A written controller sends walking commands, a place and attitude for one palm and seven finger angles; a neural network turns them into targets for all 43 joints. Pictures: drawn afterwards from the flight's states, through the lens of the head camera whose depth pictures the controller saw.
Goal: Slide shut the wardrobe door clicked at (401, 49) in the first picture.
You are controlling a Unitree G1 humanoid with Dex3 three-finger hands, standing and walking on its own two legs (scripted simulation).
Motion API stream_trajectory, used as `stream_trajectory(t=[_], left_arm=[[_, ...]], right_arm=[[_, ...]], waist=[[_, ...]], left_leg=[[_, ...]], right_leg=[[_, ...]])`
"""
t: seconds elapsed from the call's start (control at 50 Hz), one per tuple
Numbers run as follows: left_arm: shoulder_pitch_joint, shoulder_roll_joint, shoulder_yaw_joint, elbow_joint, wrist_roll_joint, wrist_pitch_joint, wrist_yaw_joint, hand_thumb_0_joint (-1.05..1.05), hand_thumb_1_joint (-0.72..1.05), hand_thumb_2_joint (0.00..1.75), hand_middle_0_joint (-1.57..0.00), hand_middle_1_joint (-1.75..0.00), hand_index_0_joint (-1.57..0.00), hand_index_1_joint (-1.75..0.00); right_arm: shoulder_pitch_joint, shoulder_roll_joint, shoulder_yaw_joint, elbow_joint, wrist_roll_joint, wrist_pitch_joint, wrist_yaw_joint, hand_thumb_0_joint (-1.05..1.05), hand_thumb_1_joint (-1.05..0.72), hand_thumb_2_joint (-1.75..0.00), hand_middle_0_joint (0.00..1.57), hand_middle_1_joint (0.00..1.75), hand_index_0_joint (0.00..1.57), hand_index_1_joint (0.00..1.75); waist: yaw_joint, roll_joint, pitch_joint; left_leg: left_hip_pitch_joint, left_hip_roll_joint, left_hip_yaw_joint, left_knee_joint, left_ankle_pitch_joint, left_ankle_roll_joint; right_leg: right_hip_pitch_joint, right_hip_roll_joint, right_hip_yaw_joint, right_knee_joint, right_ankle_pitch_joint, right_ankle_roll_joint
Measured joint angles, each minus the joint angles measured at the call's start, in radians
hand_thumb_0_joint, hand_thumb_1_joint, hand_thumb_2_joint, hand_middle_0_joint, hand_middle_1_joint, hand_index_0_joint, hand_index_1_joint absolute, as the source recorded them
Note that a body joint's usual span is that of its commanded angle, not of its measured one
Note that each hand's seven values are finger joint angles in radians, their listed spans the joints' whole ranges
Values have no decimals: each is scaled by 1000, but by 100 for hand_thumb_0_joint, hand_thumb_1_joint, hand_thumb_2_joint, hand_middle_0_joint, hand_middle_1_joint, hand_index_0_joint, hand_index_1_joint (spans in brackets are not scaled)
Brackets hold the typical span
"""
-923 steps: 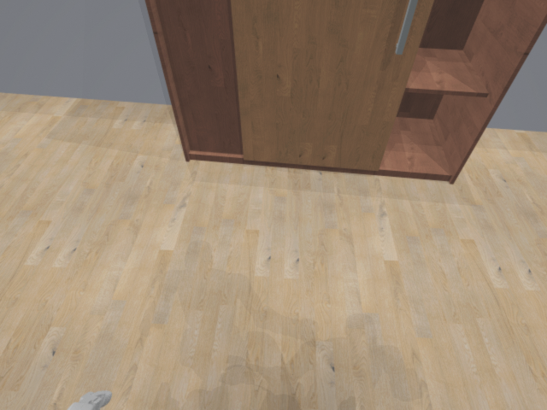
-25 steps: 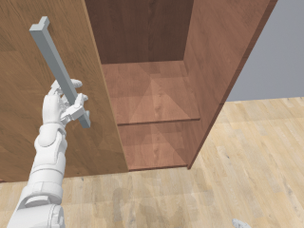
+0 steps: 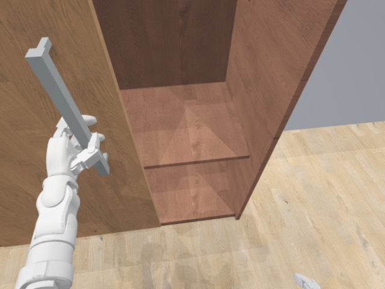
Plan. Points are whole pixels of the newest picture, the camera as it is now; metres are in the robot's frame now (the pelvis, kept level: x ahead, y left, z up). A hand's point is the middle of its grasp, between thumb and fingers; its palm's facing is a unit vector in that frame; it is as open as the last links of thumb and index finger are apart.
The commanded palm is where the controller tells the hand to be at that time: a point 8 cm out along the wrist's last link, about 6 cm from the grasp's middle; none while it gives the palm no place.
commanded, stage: tug the door sideways, standing still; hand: left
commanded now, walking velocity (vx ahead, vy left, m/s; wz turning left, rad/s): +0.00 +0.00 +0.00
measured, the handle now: (81, 122) +0.43 +0.23 +0.11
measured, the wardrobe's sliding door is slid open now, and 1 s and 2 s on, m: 0.39 0.35 0.28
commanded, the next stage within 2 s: step sideways, sliding the door along in 0.80 s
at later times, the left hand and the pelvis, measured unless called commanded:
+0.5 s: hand (98, 149) +0.38 +0.20 +0.08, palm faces +0.24 -0.97 -0.01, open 5.9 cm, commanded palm +0.35 +0.18 +0.08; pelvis -0.02 +0.00 -0.01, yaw +4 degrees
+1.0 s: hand (113, 148) +0.38 +0.17 +0.08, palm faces +0.17 -0.97 -0.15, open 6.1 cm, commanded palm +0.36 +0.20 +0.08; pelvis -0.02 -0.01 +0.00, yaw +4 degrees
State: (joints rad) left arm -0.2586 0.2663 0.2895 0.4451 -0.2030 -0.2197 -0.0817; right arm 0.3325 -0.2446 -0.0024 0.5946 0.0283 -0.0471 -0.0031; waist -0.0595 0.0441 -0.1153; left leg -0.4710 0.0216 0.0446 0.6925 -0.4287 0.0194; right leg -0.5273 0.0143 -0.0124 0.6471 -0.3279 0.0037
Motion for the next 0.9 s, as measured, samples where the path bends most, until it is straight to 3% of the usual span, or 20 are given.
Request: stream_trajectory(t=[0.26,0.56,0.9], left_arm=[[-123,-55,-79,78,37,-7,44,2,72,83,-35,-138,-33,-139],[-243,-61,-144,224,38,-40,137,1,77,83,-27,-140,-25,-140],[-269,-94,-211,237,49,-62,173,1,77,81,-30,-140,-25,-140]], right_arm=[[-33,7,-7,62,-14,-8,-4,1,-90,-90,20,30,20,30],[-1,8,-4,89,-15,-24,17,1,-90,-90,20,30,20,30],[1,4,-8,101,-17,-42,28,1,-90,-90,20,30,20,30]], waist=[[51,4,12],[53,9,16],[60,10,18]], left_leg=[[-33,-24,-53,34,-3,0],[-77,-32,-77,87,-2,-2],[-91,-37,-85,92,1,-4]], right_leg=[[-5,-26,-51,23,-18,3],[-38,-36,-74,71,-23,-4],[-50,-41,-81,82,-27,-6]])
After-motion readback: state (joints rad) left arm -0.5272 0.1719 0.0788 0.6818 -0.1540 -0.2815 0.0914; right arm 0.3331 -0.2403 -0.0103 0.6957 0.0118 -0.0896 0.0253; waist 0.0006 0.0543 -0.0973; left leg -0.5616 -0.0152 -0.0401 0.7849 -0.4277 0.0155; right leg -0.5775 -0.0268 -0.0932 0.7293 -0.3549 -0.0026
